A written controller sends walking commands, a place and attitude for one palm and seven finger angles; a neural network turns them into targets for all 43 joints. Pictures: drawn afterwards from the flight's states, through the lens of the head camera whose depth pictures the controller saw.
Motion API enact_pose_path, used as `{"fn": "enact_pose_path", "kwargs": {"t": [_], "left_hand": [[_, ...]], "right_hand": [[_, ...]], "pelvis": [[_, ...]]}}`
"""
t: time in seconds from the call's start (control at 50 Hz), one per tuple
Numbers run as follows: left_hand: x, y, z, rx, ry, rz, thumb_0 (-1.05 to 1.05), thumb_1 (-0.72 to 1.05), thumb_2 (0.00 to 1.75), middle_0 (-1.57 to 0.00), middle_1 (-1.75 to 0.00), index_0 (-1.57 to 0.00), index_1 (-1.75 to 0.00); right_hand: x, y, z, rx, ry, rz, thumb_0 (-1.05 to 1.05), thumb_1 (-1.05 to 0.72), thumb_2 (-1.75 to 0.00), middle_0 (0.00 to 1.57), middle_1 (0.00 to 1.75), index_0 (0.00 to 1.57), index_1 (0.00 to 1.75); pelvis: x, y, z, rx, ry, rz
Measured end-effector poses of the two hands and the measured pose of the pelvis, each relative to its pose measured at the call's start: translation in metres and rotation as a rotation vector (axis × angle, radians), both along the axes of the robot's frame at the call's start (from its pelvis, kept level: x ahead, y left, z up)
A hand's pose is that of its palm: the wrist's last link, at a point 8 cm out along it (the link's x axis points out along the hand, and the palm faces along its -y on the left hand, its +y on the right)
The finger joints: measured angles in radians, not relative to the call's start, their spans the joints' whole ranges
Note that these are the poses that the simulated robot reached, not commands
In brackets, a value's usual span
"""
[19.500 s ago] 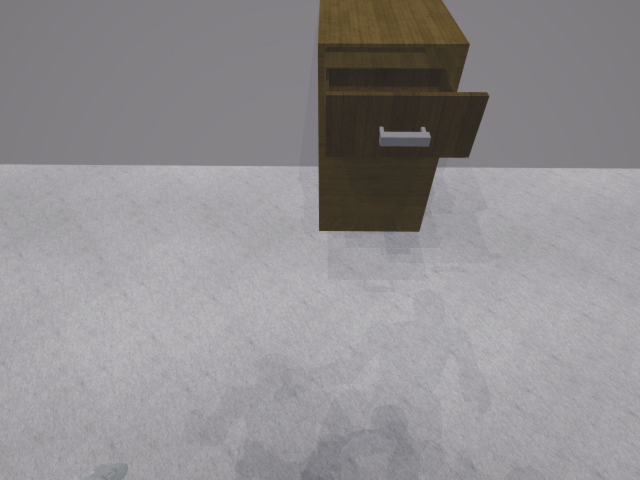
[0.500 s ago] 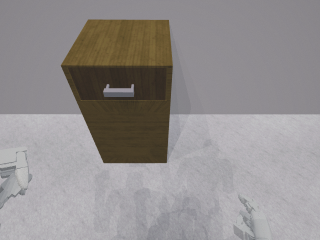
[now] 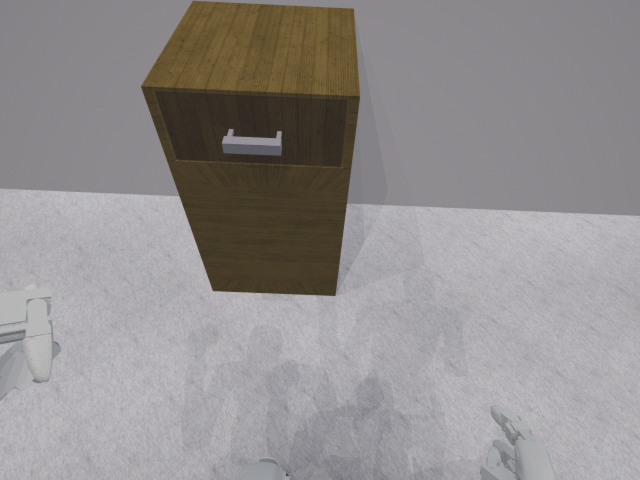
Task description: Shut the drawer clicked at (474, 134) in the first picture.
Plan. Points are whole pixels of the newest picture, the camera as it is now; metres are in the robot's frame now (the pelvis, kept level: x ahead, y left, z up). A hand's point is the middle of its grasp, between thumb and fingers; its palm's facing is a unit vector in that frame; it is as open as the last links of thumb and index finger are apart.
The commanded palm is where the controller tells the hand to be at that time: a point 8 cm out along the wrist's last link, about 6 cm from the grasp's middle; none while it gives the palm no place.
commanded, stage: step back with the hand held close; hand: left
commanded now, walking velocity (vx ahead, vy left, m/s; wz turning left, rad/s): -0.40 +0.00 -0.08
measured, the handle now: (253, 139) +0.77 +0.18 -0.06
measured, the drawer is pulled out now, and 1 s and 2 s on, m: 0.00 0.00 0.00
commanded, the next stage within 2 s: stop stepping back and stand still in 0.14 s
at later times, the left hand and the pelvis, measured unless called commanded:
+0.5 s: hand out of the picture +0.12 +0.22 +0.19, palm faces +0.24 -0.87 -0.44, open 3.2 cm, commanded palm +0.07 +0.27 +0.19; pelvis -0.09 +0.01 +0.00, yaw -7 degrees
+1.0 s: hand out of the picture +0.09 +0.22 +0.18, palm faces +0.27 -0.85 -0.46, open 3.2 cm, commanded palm +0.03 +0.27 +0.19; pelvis -0.13 +0.00 +0.01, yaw -6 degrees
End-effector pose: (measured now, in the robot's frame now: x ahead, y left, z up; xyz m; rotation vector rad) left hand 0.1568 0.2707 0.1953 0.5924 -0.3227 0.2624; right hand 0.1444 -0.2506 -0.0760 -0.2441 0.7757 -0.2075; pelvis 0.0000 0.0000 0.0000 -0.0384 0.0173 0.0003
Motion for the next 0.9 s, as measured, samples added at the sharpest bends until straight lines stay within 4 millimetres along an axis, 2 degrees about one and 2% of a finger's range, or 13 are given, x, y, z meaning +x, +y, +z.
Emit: {"fn": "enact_pose_path", "kwargs": {"t": [0.1, 0.18, 0.24, 0.32, 0.38, 0.44, 0.58, 0.68, 0.78, 0.9], "left_hand": [[-0.020, 0.019, -0.002, -0.022, -0.020, 0.010, 0.01, 0.88, 0.90, -1.41, -1.60, -1.41, -1.59], [-0.034, 0.033, 0.001, -0.027, -0.012, 0.047, 0.01, 0.88, 0.90, -1.41, -1.60, -1.41, -1.59], [-0.046, 0.032, 0.005, -0.068, -0.029, 0.048, 0.01, 0.88, 0.90, -1.41, -1.60, -1.41, -1.59], [-0.057, 0.018, 0.006, -0.109, -0.033, 0.004, 0.01, 0.89, 0.90, -1.41, -1.60, -1.40, -1.60], [-0.064, 0.002, 0.002, -0.072, -0.019, -0.058, 0.01, 0.89, 0.90, -1.41, -1.60, -1.40, -1.60], [-0.069, -0.006, 0.003, -0.070, 0.005, -0.107, 0.01, 0.88, 0.90, -1.41, -1.60, -1.40, -1.59], [-0.074, 0.005, 0.003, -0.088, -0.022, -0.077, 0.01, 0.88, 0.90, -1.41, -1.60, -1.41, -1.59], [-0.088, 0.003, 0.003, -0.068, 0.035, -0.043, 0.01, 0.88, 0.90, -1.41, -1.60, -1.40, -1.59], [-0.105, -0.001, 0.004, -0.072, -0.004, -0.053, 0.01, 0.88, 0.90, -1.41, -1.60, -1.40, -1.59], [-0.096, 0.008, -0.007, -0.101, 0.019, -0.004, 0.01, 0.88, 0.90, -1.41, -1.60, -1.41, -1.59]], "right_hand": [[-0.003, 0.016, 0.011, -0.022, -0.021, 0.009, 0.02, -0.91, -0.90, 0.20, 0.30, 0.21, 0.30], [-0.009, 0.035, 0.024, -0.008, -0.080, 0.047, 0.02, -0.91, -0.90, 0.20, 0.30, 0.21, 0.30], [-0.016, 0.046, 0.031, 0.012, -0.105, 0.078, 0.02, -0.91, -0.90, 0.21, 0.30, 0.21, 0.30], [-0.032, 0.052, 0.033, 0.035, -0.121, 0.101, 0.01, -0.91, -0.90, 0.21, 0.30, 0.21, 0.30], [-0.049, 0.047, 0.025, 0.050, -0.134, 0.097, 0.01, -0.90, -0.90, 0.21, 0.30, 0.21, 0.30], [-0.078, 0.036, 0.015, 0.039, -0.087, 0.051, 0.01, -0.90, -0.90, 0.21, 0.30, 0.21, 0.30], [-0.146, 0.006, 0.006, -0.009, -0.019, -0.129, 0.02, -0.91, -0.90, 0.21, 0.30, 0.21, 0.30], [-0.174, -0.003, 0.005, -0.005, 0.012, -0.139, 0.02, -0.91, -0.90, 0.20, 0.30, 0.21, 0.30], [-0.182, -0.009, 0.001, -0.024, 0.039, -0.132, 0.02, -0.91, -0.90, 0.20, 0.30, 0.21, 0.30], [-0.162, 0.003, 0.004, -0.001, -0.022, -0.107, 0.02, -0.91, -0.90, 0.20, 0.30, 0.21, 0.30]], "pelvis": [[-0.019, 0.013, 0.002, -0.002, 0.000, -0.003], [-0.034, 0.016, 0.010, -0.039, 0.013, -0.002], [-0.045, 0.016, 0.014, -0.048, 0.032, -0.030], [-0.063, 0.012, 0.015, -0.035, 0.055, -0.065], [-0.083, 0.006, 0.005, 0.017, 0.059, -0.104], [-0.095, 0.009, 0.005, -0.009, 0.021, -0.113], [-0.095, 0.012, 0.003, 0.016, -0.031, -0.106], [-0.111, 0.006, 0.009, 0.021, -0.025, -0.081], [-0.107, 0.008, 0.005, 0.008, -0.022, -0.103], [-0.119, 0.010, 0.007, 0.041, -0.032, -0.109]]}}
